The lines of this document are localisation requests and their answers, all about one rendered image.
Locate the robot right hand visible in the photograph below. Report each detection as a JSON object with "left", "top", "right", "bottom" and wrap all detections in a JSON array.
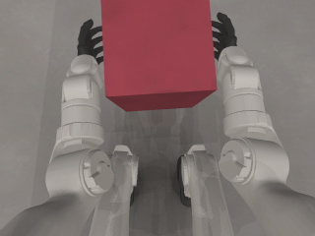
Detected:
[{"left": 211, "top": 12, "right": 237, "bottom": 61}]

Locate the carton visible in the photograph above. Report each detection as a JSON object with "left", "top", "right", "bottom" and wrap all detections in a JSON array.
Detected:
[{"left": 100, "top": 0, "right": 218, "bottom": 112}]

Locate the left robot upper arm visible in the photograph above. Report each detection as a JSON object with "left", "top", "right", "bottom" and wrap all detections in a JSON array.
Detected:
[{"left": 0, "top": 147, "right": 114, "bottom": 236}]

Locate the robot right thigh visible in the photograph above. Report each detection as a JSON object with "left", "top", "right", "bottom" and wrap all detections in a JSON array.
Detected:
[{"left": 181, "top": 150, "right": 234, "bottom": 236}]

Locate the robot left forearm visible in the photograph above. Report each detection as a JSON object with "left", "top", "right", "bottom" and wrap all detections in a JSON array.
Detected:
[{"left": 48, "top": 54, "right": 104, "bottom": 166}]

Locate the right robot upper arm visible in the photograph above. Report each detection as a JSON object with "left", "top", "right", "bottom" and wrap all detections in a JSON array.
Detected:
[{"left": 219, "top": 137, "right": 315, "bottom": 236}]

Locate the robot right forearm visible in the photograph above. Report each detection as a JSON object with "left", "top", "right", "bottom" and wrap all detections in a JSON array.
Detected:
[{"left": 216, "top": 46, "right": 284, "bottom": 148}]

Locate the left robot foot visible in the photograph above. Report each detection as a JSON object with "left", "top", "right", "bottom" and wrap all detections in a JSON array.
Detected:
[{"left": 130, "top": 186, "right": 135, "bottom": 206}]

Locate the robot left hand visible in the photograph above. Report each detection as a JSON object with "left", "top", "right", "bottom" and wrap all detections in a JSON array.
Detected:
[{"left": 77, "top": 19, "right": 103, "bottom": 65}]

